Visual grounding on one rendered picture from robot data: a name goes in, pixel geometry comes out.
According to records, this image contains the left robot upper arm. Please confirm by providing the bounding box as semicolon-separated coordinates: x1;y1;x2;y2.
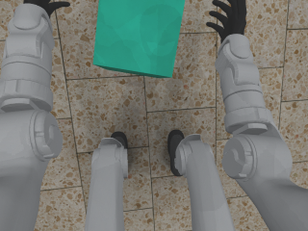
0;109;64;231

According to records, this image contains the right robot upper arm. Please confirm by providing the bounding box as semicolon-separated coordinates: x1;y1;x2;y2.
221;134;308;231

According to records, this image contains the robot right hand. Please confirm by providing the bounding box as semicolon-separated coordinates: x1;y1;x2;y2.
206;0;247;44

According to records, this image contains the right robot forearm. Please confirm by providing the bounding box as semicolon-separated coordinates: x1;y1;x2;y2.
215;34;293;162

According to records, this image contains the robot left shin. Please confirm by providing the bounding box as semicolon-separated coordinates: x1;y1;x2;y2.
91;138;122;168

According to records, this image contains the robot left hand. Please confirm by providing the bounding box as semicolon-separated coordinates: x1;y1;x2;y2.
23;0;70;19

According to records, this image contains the right robot thigh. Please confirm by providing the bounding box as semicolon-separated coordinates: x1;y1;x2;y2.
177;140;236;231

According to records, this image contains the carton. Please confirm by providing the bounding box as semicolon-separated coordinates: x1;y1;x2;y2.
92;0;186;79

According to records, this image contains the left robot forearm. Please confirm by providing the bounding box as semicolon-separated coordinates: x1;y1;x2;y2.
0;3;55;114

